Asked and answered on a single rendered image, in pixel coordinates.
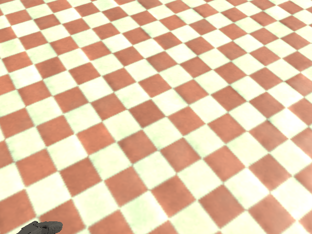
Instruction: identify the robot left hand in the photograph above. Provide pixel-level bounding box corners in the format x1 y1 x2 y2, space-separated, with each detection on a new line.
17 220 63 234

